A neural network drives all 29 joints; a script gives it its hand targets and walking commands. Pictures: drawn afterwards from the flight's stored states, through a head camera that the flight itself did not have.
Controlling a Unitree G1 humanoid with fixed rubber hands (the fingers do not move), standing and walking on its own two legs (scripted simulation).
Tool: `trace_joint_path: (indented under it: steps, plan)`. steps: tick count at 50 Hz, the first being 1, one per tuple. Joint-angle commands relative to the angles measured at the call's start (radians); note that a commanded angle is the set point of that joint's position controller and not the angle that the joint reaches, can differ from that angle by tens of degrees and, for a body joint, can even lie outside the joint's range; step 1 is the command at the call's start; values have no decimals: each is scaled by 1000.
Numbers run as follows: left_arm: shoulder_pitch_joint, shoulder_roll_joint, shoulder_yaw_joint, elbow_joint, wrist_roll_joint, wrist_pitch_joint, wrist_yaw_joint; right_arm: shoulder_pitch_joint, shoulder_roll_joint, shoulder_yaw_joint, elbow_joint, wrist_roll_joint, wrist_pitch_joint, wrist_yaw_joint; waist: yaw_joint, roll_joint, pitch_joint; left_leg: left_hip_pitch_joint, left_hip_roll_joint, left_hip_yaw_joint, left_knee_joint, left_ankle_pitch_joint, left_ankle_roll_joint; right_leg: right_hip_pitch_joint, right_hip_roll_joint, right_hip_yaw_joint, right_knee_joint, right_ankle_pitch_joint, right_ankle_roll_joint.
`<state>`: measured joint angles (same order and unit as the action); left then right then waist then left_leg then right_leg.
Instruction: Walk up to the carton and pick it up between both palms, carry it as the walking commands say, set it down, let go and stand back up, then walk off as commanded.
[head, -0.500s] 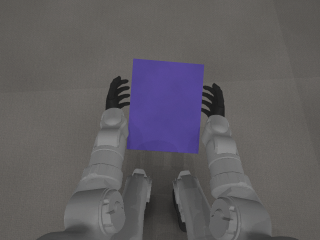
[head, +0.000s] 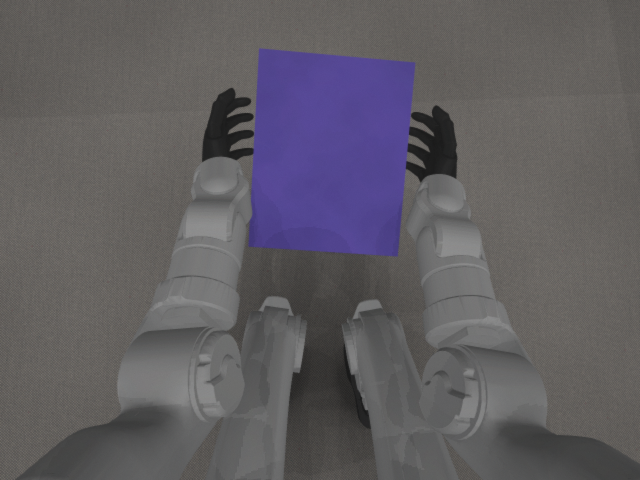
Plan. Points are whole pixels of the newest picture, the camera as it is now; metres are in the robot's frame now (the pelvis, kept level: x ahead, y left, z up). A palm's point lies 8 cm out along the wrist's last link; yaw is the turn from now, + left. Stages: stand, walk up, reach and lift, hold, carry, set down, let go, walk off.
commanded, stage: set down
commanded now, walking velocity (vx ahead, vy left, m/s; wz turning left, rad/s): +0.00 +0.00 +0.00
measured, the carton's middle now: (326, 165) +0.49 +0.01 -0.17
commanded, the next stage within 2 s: none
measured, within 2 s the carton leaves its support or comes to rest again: neither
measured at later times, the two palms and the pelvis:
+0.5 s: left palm (235, 161) +0.49 +0.13 -0.17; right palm (416, 178) +0.48 -0.12 -0.17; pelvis -0.01 +0.00 -0.07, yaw -1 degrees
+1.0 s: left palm (243, 165) +0.52 +0.14 -0.27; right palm (400, 182) +0.50 -0.13 -0.26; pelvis -0.01 +0.00 -0.12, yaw -2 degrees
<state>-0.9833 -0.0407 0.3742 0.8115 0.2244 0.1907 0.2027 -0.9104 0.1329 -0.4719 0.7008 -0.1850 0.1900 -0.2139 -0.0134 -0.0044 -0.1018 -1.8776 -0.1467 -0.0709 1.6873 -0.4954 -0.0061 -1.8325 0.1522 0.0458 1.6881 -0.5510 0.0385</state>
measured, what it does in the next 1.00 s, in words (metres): lowers itself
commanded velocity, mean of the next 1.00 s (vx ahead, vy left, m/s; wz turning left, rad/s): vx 0.00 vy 0.00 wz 0.00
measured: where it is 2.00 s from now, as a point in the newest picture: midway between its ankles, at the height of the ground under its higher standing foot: (318, 392)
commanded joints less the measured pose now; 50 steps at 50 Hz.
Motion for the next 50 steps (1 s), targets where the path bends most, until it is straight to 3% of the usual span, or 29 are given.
trace_joint_path:
  steps: [1, 50]
  plan:
    - [-541, -960, -453, 53, -84, -8, -273, -665, 874, 514, 29, 82, -14, 272, -5, 57, -949, 617, -32, 63, -137, 245, -21, 358, 49, -82, -124, 223, -5]
    - [-906, -781, -466, 103, -213, -10, -303, -1014, 718, 498, 33, 165, -7, 280, -7, 58, -920, 315, -15, 94, 245, 285, -3, 83, 31, -123, 264, 253, -2]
